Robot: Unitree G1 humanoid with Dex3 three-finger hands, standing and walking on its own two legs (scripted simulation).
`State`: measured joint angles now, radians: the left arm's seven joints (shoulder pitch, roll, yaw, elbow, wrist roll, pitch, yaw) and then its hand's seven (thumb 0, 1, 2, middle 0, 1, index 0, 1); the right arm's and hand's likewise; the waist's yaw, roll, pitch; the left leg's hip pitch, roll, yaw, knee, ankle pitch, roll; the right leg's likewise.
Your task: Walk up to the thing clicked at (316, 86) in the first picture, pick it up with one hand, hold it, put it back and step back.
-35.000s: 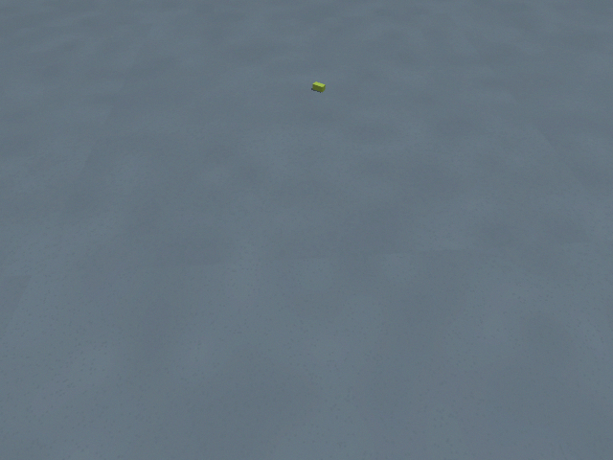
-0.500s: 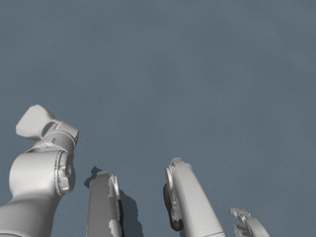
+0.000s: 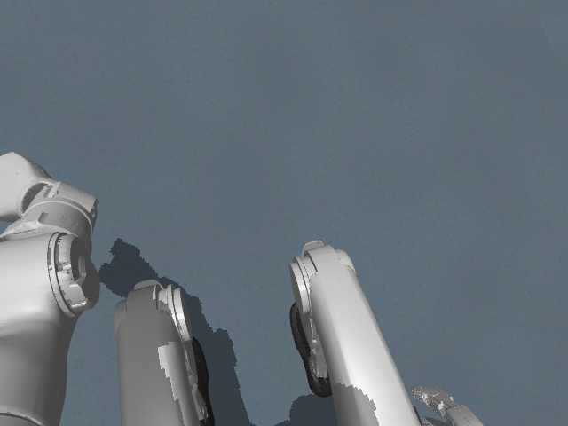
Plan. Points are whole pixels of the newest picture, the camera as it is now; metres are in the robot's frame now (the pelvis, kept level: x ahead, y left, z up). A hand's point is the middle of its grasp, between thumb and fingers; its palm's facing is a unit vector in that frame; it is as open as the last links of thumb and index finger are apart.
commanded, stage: crouch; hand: left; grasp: from above
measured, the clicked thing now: (52, 206) +0.47 +0.28 -0.18
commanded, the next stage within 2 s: lower in 0.58 s
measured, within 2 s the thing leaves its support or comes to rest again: neither
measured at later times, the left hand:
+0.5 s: hand (64, 209) +0.47 +0.27 -0.21, palm faces -0.21 -0.36 -0.91, open 6.8 cm
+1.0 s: hand (76, 213) +0.47 +0.27 -0.25, palm faces -0.24 -0.37 -0.90, open 6.8 cm
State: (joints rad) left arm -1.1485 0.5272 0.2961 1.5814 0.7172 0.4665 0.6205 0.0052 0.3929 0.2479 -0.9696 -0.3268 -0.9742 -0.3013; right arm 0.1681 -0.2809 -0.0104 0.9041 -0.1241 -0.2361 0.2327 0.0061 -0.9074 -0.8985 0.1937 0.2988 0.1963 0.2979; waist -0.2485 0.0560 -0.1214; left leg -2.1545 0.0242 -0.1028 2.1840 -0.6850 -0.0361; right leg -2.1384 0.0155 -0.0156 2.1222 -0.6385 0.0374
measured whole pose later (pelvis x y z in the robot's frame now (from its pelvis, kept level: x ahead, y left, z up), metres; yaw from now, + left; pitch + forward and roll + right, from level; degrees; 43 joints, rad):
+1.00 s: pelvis -0.01 +0.01 -0.07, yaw -4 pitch +33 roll -8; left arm -1.24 0.74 0.38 1.81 0.83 0.34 0.68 0.00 0.41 0.11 -1.05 -0.24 -1.06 -0.21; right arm 0.19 -0.33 0.08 0.91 -0.22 -0.30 0.33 0.00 -0.93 -0.90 0.19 0.30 0.19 0.30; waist -0.33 0.01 0.05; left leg -2.33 0.01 -0.17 2.44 -0.69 -0.03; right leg -2.28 0.03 -0.06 2.32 -0.62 0.06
